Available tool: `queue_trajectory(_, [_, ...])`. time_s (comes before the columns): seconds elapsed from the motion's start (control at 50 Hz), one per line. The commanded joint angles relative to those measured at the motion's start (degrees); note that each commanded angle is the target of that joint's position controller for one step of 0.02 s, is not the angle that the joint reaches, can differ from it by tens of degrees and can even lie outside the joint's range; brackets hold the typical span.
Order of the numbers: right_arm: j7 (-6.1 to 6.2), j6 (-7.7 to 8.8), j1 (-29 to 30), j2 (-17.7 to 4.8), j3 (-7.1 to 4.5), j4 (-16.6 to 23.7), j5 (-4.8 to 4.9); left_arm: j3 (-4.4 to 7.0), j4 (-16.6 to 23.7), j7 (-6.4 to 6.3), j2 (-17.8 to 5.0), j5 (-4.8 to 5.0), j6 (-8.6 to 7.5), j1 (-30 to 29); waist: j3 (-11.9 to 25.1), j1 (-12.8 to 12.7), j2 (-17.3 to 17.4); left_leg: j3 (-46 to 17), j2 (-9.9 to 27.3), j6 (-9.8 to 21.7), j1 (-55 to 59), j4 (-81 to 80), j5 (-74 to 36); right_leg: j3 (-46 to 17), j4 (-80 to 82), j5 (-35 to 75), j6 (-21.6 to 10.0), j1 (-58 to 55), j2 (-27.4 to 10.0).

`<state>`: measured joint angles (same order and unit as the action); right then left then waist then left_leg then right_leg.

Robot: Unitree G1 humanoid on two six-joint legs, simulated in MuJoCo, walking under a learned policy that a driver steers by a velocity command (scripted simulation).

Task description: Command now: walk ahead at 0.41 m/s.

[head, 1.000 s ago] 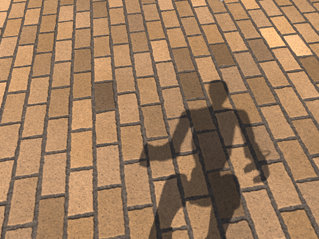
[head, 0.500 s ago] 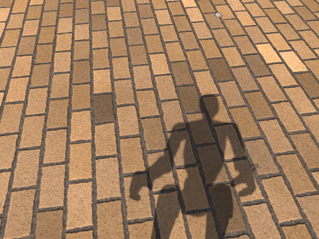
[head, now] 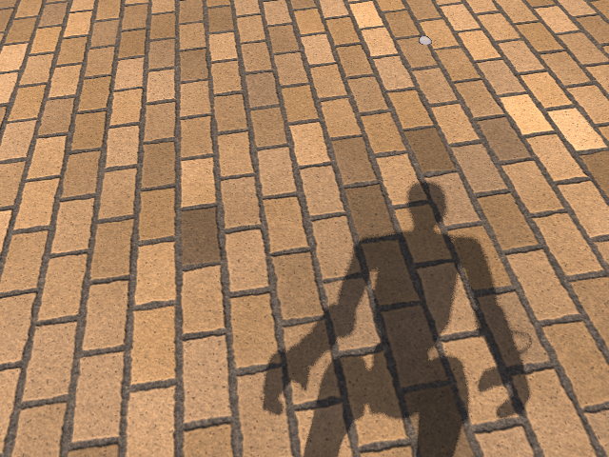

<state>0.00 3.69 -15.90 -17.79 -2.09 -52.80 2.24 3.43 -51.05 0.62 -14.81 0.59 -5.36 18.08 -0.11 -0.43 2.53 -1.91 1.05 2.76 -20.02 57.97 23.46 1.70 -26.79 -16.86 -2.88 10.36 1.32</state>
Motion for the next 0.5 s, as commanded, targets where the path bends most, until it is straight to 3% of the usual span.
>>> queue_trajectory(0.02, [-0.76,2.63,7.1,-5.7,-1.43,6.0,-0.62,0.47,2.2,0.4,-6.3,-0.57,-0.89,2.0,-5.9,-1.6,-7.3,-2.5,5.9,1.6,-26.8,4.7,-8.2,-22.9,19.0,-1.2,-8.2,-14.8,-16.6])
queue_trajectory(0.04, [-1.27,2.45,7.2,-4.9,-1.37,5.9,-0.86,0.09,2.0,0.36,-5.4,-0.7,-0.6,2.5,-5.2,-1.4,-8.0,-1.5,6.2,1.0,-24.9,3.0,-10.7,-18.9,19.4,5.2,-7.4,-13.9,-14.9])
queue_trajectory(0.1, [-1.9,1.74,10.3,-2.3,-0.75,7.1,-1.53,0.17,0.8,-0.35,-6.7,-0.38,-0.03,5.4,-4.8,-2.0,-6.9,1.6,5.4,-1.8,-24.6,-3.7,-15.7,-12.0,19.9,18.9,-8.0,-12.9,-13.0])
queue_trajectory(0.16, [-1.99,1.7,17.5,-0.2,0.22,10.1,-1.47,0.19,0.2,-1.23,-7.8,-0.45,0.35,6.3,-6.3,-3.4,-6.6,3.6,3.6,-3.4,-19.8,-17.0,-23.1,-7.4,21.6,19.5,-7.5,-8.1,-11.1])
queue_trajectory(0.24, [-2.55,1.9,22.8,-0.8,0.42,12.6,-0.86,0.48,-1.7,-1.61,-8.6,0.28,0.31,9.1,-8.2,-3.8,-7.2,3.4,1.7,-2.2,-15.4,-26.4,-28.2,-6.3,22.7,18.9,-7.3,-9.1,-13.3])
queue_trajectory(0.28, [-2.99,2.21,23.0,-2.1,0.04,13.3,-0.85,0.81,-2.0,-1.69,-8.9,0.62,0.63,8.4,-7.6,-2.3,-7.0,2.4,1.6,-0.4,-14.9,-28.6,-26.6,-5.9,20.3,23.6,-6.4,-13.5,-15.2])
queue_trajectory(0.32, [-3.04,2.3,19.0,-4.2,-0.91,12.5,-0.92,1.32,-1.8,-1.79,-10.1,0.17,1.28,7.1,-3.5,0.5,-8.3,3.4,-0.4,1.4,-9.2,-28.5,-22.8,-5.2,14.2,38.9,-5.2,-17.5,-15.8])
queue_trajectory(0.34, [-2.76,2.12,13.5,-5.8,-1.83,11.1,-0.89,1.52,-1.6,-1.81,-10.5,-0.23,1.86,6.5,0.6,3.5,-9.4,4.8,-2.3,2.7,-2.2,-27.9,-20.8,-4.4,7.1,49.4,-4.5,-18.2,-15.1])
queue_trajectory(0.36, [-2.25,1.77,4.3,-7.8,-3.12,8.3,-0.78,1.2,-1.3,-1.87,-9.8,-0.6,2.5,6.1,6.3,7.9,-8.9,6.0,-3.4,4.3,9.8,-28.4,-21.0,-2.5,-4.4,53.4,-2.9,-14.9,-12.6])
queue_trajectory(0.38, [-1.54,1.39,-5.7,-11.1,-4.06,6.3,-1.47,0.27,-0.1,-1.96,-7.9,-1.49,2.62,7.4,14.1,10.7,-3.6,-5.4,6.5,7.7,28.4,-25.8,-19.2,-1.7,-21.8,37.2,-1.5,-1.3,-10.0])
queue_trajectory(0.4, [-2.0,1.29,-9.1,-14.1,-4.66,4.7,-2.11,-2.13,-0.2,-1.03,1.5,-0.91,1.4,16.2,22.8,5.1,13.5,-36.0,20.1,17.5,45.3,-34.3,-0.8,-3.8,-42.8,-8.9,2.1,20.3,2.4])
queue_trajectory(0.42, [-2.14,1.52,-7.2,-8.5,-3.19,4.9,-1.51,-1.02,-0.8,-0.73,-4.4,0.74,-0.17,12.1,19.8,7.3,9.3,-43.0,19.3,15.9,42.5,-42.0,6.3,-11.0,-50.1,-15.2,1.0,26.4,1.0])
queue_trajectory(0.44, [-1.93,1.79,-1.9,-6.5,-2.63,5.5,-1.46,0.11,1.6,-0.54,-8.2,2.39,-1.11,5.6,9.8,6.3,6.5,-33.8,18.0,13.4,34.2,-43.1,3.2,-9.4,-51.3,-11.0,0.1,30.7,-2.0])
queue_trajectory(0.46, [-1.91,2.1,2.4,-5.7,-2.36,6.4,-1.81,0.01,2.5,-0.91,-8.4,2.21,-1.65,1.9,5.3,4.5,0.1,-26.7,16.2,12.1,25.1,-44.5,-3.8,-8.1,-48.5,-5.3,-0.3,28.6,-5.2])
queue_trajectory(0.48, [-2.06,2.46,5.1,-4.6,-2.16,6.7,-2.46,0.35,2.8,-1.28,-8.1,1.27,-1.64,0.2,2.3,2.7,-1.7,-21.2,14.2,11.5,17.8,-45.7,-11.1,-7.3,-45.0,-1.8,-0.1,26.2,-7.4])
queue_trajectory(0.5, [-2.13,2.8,6.3,-3.2,-1.72,6.7,-3.18,0.55,2.6,-1.41,-7.5,0.74,-1.06,1.3,2.2,0.6,-0.5,-17.4,12.3,10.9,13.7,-47.1,-15.0,-7.8,-43.1,0.3,-0.1,22.5,-9.1])
